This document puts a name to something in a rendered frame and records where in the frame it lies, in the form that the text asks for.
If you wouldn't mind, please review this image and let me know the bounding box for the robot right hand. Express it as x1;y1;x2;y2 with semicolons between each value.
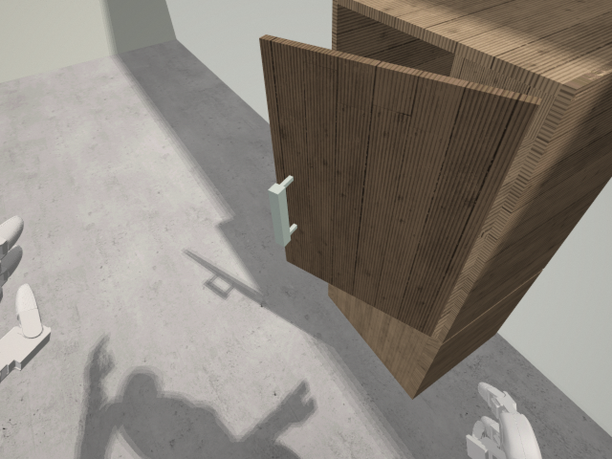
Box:
466;382;542;459

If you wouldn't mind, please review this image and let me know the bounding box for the cupboard door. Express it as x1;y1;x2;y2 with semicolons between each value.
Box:
259;34;542;337

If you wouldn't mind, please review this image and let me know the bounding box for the robot left hand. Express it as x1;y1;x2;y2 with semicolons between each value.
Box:
0;215;51;383

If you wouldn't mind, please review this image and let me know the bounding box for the handle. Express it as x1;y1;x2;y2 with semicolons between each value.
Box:
268;175;297;247

